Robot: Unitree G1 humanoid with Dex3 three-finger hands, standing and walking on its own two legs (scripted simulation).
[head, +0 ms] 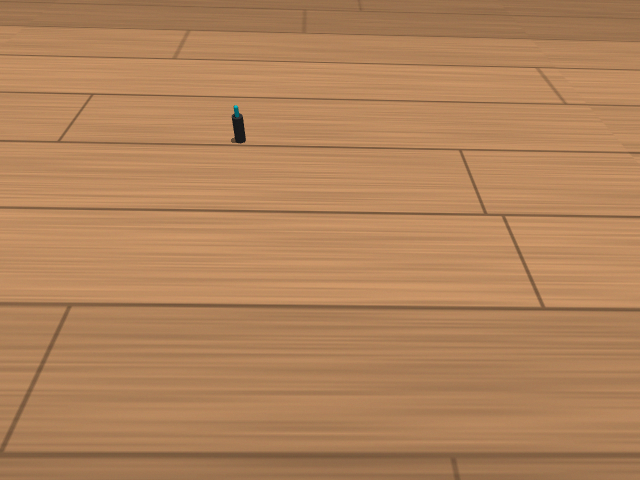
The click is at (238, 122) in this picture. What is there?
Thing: necked bottle
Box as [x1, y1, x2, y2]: [232, 105, 245, 142]
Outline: 235,105 235,113 232,115 235,140 237,142 243,142 245,140 242,115 238,112 237,106
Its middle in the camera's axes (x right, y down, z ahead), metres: -0.41 -0.59 +2.03
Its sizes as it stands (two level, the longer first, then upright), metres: 0.056 0.056 0.205
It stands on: the floor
